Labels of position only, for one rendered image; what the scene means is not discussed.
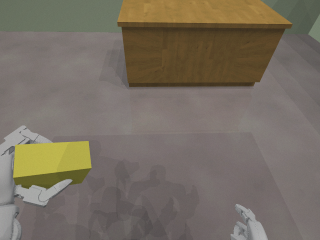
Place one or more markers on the table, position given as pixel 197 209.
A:
pixel 198 43

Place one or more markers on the sponge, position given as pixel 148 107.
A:
pixel 46 164

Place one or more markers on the right robot hand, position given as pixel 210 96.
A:
pixel 254 229

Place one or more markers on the left robot forearm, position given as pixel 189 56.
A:
pixel 10 228

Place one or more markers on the left robot hand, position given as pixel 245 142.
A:
pixel 35 195

